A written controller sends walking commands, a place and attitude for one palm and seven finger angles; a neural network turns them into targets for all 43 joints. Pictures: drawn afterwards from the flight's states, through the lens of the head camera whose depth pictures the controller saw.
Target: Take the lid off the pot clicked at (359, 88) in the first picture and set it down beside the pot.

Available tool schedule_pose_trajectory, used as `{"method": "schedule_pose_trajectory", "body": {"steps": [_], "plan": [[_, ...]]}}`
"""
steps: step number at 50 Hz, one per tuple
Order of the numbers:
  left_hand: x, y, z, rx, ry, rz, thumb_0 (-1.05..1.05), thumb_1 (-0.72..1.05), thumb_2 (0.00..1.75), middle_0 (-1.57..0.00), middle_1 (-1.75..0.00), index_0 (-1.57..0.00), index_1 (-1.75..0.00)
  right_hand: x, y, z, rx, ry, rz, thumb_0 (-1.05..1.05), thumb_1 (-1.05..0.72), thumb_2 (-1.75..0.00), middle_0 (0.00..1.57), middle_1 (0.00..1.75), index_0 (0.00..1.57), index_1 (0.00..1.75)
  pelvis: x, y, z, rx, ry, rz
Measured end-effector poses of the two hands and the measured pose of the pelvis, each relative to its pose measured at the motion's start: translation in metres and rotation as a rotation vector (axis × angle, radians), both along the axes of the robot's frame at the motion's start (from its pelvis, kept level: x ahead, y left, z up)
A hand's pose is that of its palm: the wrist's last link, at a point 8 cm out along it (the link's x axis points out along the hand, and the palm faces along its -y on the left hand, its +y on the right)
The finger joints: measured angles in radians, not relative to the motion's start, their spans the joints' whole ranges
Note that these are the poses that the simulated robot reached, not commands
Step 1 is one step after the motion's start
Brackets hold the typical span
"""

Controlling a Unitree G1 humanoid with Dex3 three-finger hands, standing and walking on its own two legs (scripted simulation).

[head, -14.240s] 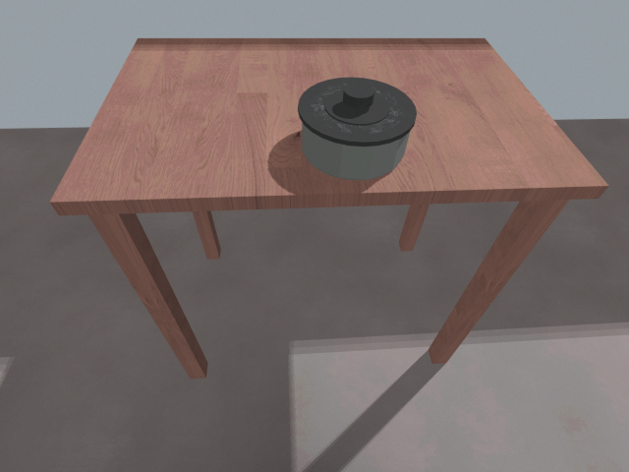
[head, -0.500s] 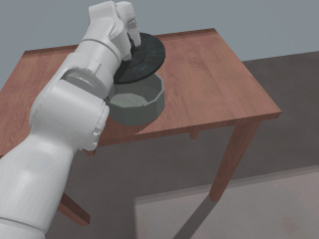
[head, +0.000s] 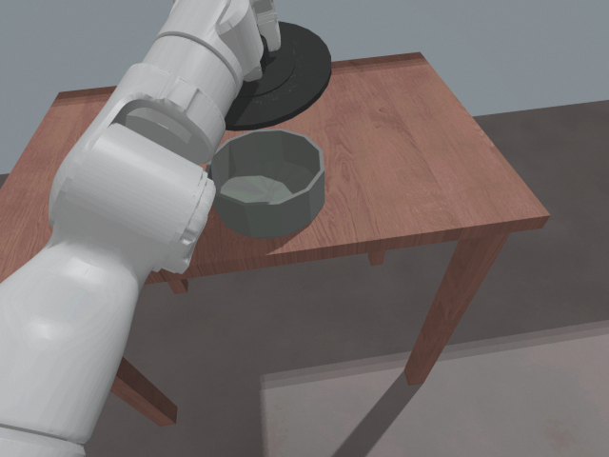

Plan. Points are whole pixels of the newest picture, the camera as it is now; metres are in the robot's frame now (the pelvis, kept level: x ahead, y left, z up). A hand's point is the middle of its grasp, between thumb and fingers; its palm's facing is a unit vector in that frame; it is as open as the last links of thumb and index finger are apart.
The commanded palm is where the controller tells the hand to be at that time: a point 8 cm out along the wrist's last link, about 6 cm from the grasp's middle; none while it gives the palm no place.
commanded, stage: lift the lid straight up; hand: left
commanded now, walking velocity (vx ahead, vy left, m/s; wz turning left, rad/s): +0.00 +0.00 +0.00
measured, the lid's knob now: (247, 52) +0.51 +0.04 +0.29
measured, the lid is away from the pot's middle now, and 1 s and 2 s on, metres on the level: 0.00 0.07 0.19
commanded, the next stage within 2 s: move the lid sideways beside the pot in 0.22 s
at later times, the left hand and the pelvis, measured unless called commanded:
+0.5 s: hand (244, 33) +0.49 +0.04 +0.32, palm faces -0.16 -0.14 -0.98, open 7.6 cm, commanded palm +0.48 +0.06 +0.38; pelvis +0.01 -0.01 +0.00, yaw -1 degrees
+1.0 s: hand (177, 46) +0.47 +0.11 +0.31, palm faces -0.18 -0.09 -0.98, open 7.6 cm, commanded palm +0.47 +0.12 +0.38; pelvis +0.00 +0.00 +0.00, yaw +1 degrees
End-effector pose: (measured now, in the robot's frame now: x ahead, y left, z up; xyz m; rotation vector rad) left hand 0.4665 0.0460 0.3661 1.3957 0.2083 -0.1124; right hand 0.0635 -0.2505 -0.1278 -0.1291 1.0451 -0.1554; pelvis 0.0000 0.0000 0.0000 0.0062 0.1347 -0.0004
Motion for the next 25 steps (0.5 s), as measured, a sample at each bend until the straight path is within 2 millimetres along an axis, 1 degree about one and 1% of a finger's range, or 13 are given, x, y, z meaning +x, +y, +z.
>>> {"method": "schedule_pose_trajectory", "body": {"steps": [4,7,16,19,22,25], "plan": [[0.0,-0.005,0.009,0.002,-0.021,-0.002,0.03,0.18,0.78,-0.63,-0.95,-0.7,-0.98,-0.005,0.0,-0.002,0.005,0.009,-0.006,0.01,-0.91,-0.89,0.2,0.3,0.2,0.3,0.001,0.0,0.0,0.0,0.005,-0.003],[0.001,-0.006,0.012,-0.009,-0.013,0.018,0.03,0.18,0.78,-0.63,-0.95,-0.7,-0.98,-0.01,-0.001,-0.004,0.008,0.03,-0.019,0.01,-0.91,-0.89,0.2,0.3,0.2,0.3,0.002,-0.001,0.0,0.001,0.004,-0.007],[0.007,-0.008,0.001,-0.013,0.025,0.033,0.03,0.18,0.78,-0.63,-0.95,-0.7,-0.98,-0.022,-0.008,-0.004,-0.003,0.069,-0.037,0.01,-0.91,-0.89,0.2,0.3,0.2,0.3,0.004,-0.004,0.001,0.001,0.01,-0.01],[0.011,-0.009,-0.001,0.01,0.018,0.024,0.03,0.18,0.78,-0.63,-0.95,-0.7,-0.98,-0.023,-0.011,-0.004,-0.009,0.068,-0.041,0.01,-0.91,-0.89,0.2,0.3,0.2,0.3,0.005,-0.005,0.0,0.001,0.015,-0.012],[0.013,-0.01,0.003,0.054,-0.033,0.0,0.03,0.18,0.78,-0.63,-0.95,-0.7,-0.98,-0.02,-0.012,-0.005,-0.01,0.057,-0.039,0.01,-0.91,-0.89,0.2,0.3,0.2,0.3,0.006,-0.005,0.0,0.002,0.02,-0.017],[0.014,-0.003,0.005,0.036,-0.037,0.015,0.03,0.18,0.78,-0.63,-0.95,-0.7,-0.98,-0.015,-0.013,-0.005,-0.004,0.048,-0.045,0.01,-0.91,-0.89,0.2,0.3,0.2,0.3,0.009,-0.007,0.0,0.003,0.015,-0.024]]}}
